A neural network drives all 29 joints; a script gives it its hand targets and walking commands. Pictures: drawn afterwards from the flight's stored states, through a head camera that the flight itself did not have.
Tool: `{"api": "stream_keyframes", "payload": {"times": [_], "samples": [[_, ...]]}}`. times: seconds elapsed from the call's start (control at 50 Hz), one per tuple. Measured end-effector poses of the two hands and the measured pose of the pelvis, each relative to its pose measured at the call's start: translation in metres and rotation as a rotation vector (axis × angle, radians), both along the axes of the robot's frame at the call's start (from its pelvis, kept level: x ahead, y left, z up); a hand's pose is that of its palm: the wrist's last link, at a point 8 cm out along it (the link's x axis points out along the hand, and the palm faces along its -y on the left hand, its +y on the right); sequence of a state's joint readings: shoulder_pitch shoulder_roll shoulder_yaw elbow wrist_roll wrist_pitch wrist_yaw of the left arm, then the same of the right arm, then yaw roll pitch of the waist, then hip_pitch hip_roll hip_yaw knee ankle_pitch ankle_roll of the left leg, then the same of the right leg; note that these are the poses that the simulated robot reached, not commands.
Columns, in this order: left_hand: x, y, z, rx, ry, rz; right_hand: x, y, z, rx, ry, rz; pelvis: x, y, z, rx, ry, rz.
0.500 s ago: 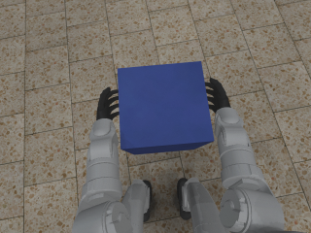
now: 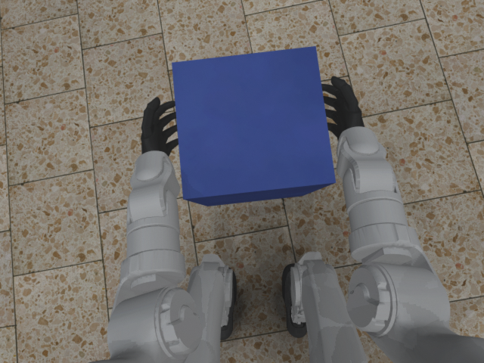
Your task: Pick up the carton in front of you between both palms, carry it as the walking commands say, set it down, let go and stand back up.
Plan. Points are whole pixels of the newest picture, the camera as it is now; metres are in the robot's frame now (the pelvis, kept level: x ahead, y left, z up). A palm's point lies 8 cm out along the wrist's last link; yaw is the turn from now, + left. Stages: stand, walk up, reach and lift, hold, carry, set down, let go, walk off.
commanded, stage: set down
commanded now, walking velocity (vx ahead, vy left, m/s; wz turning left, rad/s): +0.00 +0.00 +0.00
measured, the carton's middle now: (250, 143) +0.48 +0.01 -0.16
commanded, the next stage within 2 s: none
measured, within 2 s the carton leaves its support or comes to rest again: rests again in 1.20 s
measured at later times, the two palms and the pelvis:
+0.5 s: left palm (182, 154) +0.48 +0.16 -0.24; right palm (321, 132) +0.52 -0.14 -0.25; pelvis -0.03 +0.00 -0.12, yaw +0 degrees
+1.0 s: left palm (191, 153) +0.51 +0.17 -0.36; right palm (309, 133) +0.55 -0.13 -0.36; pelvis -0.02 +0.00 -0.20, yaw +1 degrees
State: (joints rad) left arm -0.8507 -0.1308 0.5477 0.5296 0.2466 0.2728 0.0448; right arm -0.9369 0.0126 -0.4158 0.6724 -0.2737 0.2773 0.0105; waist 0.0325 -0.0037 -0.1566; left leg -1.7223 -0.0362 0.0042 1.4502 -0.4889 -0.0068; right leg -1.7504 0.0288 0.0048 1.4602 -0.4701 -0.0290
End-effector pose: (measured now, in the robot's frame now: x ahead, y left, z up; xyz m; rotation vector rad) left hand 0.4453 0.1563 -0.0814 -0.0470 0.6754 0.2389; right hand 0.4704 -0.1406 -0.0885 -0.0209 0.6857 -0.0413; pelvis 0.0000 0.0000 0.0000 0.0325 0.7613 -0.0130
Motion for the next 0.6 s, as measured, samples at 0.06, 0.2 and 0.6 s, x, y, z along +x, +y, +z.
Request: {"api": "stream_keyframes", "payload": {"times": [0.06,0.2,0.6], "samples": [[0.005,0.0,-0.021,0.0,-0.002,0.002,0.006,0.0,-0.021,-0.004,-0.003,0.004,-0.005,0.0,-0.017,0.002,0.021,-0.001],[0.015,-0.001,-0.069,0.001,-0.004,0.008,0.018,-0.001,-0.068,-0.006,-0.004,0.014,-0.016,-0.001,-0.055,0.006,0.043,-0.005],[0.043,0.004,-0.194,0.014,0.029,0.021,0.057,0.005,-0.192,-0.038,0.023,0.069,-0.033,-0.001,-0.142,0.02,0.024,-0.008]]}}
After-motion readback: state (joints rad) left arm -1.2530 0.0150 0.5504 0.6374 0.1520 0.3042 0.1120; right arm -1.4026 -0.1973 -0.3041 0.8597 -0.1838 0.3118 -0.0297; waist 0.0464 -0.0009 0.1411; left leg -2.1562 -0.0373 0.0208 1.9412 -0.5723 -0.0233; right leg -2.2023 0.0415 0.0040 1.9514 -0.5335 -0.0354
